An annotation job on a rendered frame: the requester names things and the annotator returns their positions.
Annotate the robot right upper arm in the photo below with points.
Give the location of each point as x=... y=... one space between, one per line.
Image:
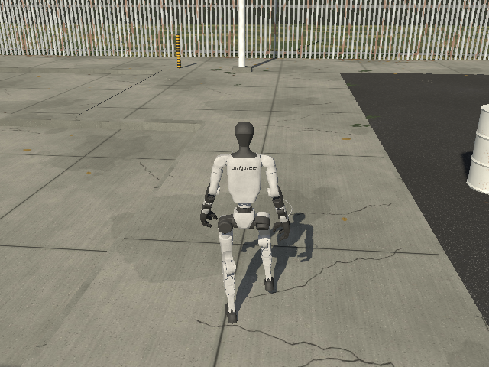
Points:
x=268 y=162

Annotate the left robot hand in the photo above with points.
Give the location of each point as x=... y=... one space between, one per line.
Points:
x=209 y=216

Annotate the robot right shin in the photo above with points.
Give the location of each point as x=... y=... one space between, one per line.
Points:
x=266 y=256

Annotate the robot left upper arm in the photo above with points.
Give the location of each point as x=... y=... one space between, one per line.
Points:
x=219 y=163

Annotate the left robot forearm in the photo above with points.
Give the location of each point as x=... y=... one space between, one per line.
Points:
x=208 y=201

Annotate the right robot hand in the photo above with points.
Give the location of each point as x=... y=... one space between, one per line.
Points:
x=285 y=229

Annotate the right robot forearm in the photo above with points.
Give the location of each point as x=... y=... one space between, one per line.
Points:
x=280 y=207

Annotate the robot right foot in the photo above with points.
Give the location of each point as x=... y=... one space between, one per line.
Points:
x=269 y=285

